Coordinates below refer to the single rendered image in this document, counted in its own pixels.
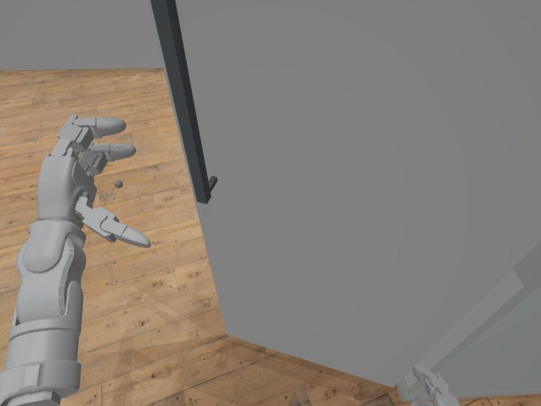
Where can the robot left forearm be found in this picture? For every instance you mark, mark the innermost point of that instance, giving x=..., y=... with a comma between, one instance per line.
x=41, y=364

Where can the fridge door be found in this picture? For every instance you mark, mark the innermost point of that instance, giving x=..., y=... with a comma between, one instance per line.
x=378, y=167

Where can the handle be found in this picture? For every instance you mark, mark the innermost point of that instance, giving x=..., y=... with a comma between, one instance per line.
x=169, y=32

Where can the left robot hand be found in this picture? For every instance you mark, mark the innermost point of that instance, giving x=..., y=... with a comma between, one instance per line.
x=64, y=176

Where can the right robot hand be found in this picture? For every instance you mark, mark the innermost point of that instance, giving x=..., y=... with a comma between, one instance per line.
x=435, y=387

